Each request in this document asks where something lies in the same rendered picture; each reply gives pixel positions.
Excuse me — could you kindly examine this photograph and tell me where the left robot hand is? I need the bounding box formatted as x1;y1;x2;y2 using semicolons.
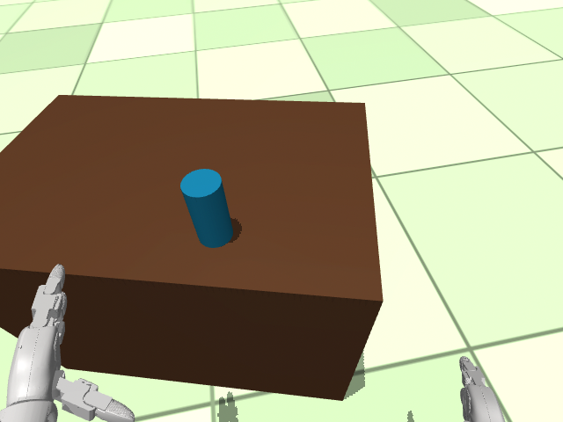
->
6;264;135;422

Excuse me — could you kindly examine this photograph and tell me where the left robot arm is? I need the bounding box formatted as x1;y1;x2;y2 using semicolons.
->
0;399;58;422

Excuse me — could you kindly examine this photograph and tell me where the right robot hand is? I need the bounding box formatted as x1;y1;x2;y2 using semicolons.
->
459;356;505;422

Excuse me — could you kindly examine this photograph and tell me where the can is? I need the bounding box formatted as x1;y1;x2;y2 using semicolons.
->
180;169;233;248

